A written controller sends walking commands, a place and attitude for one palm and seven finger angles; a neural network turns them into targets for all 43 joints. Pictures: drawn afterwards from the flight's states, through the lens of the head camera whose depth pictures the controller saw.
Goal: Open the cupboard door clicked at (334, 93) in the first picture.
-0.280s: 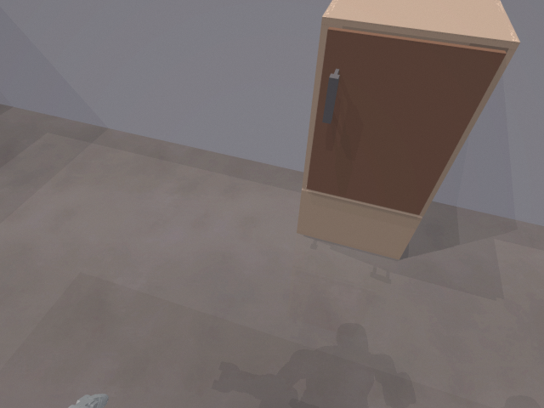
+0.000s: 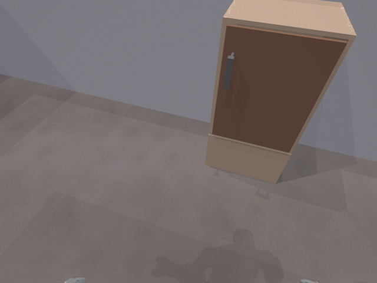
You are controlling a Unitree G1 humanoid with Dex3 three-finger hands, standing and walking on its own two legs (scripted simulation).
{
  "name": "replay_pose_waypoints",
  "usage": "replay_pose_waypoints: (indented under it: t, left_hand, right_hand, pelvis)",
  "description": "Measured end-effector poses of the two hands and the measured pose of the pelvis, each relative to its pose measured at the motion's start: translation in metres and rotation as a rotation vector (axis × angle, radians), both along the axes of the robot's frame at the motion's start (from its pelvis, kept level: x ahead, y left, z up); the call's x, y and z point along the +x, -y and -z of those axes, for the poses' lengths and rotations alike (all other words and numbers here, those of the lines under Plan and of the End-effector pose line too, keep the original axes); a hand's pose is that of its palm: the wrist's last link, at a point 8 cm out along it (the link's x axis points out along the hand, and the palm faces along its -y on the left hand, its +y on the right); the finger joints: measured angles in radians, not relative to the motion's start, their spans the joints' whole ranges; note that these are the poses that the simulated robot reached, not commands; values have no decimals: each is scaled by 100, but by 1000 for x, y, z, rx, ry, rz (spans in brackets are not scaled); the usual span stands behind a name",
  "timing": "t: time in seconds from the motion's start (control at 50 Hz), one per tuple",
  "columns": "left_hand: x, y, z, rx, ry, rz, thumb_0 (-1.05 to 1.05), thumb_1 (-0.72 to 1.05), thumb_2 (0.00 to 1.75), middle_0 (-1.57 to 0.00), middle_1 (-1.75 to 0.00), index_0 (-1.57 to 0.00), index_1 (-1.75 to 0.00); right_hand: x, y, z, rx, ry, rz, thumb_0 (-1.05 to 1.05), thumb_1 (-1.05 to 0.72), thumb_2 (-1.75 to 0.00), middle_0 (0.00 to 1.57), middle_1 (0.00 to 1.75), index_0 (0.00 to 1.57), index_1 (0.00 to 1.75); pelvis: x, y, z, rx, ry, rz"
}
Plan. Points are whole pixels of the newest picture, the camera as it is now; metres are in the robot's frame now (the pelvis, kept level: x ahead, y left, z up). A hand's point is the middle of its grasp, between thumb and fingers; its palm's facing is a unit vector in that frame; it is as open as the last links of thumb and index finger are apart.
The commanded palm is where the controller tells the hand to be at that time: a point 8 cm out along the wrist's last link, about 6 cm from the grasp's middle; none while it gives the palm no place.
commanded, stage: stand and wait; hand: left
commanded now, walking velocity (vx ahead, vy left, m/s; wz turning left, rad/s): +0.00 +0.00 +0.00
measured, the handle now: (229, 70) +0.94 -0.12 -0.02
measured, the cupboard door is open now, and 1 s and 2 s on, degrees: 0 0 0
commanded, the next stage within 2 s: look at it before walking up in 0.54 s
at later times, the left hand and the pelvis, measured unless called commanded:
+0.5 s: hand out of the picture +0.06 +0.23 -0.15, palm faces -0.03 -0.94 -0.35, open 7.4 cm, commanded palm none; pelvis -0.01 -0.02 +0.00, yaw +0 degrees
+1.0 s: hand out of the picture +0.06 +0.22 -0.15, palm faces -0.03 -0.94 -0.34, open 7.4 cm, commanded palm none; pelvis -0.01 -0.02 +0.01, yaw +0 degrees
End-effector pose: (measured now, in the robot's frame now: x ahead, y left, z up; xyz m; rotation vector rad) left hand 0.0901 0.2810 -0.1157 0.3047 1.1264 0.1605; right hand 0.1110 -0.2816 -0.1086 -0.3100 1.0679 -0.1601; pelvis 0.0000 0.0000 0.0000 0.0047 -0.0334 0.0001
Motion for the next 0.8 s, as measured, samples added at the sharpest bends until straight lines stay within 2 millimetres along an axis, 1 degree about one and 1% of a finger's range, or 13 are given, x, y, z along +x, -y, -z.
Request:
replay_pose_waypoints:
  t: [0.22,0.38,0.52,0.8]
  left_hand:
    - [-29,0,2,14,-73,-27,1,91,90,-20,-30,-21,-30]
    - [-38,-1,-1,32,-94,-35,1,91,90,-20,-30,-21,-30]
    - [-35,3,-4,35,-80,-29,1,91,90,-20,-30,-21,-30]
    - [-29,14,-4,20,-57,-17,1,91,90,-20,-30,-21,-30]
  right_hand:
    - [-35,17,5,-16,-94,34,0,-90,-90,20,30,21,30]
    - [-55,25,9,-15,-142,50,0,-90,-90,20,30,21,30]
    - [-60,27,11,-6,-147,54,0,-90,-90,20,30,21,30]
    - [-57,31,9,-2,-131,49,0,-90,-90,20,30,21,30]
  pelvis:
    - [-6,7,-2,0,4,-2]
    - [-10,12,-3,1,7,-2]
    - [-12,16,-4,2,8,-2]
    - [-15,22,-5,1,6,-1]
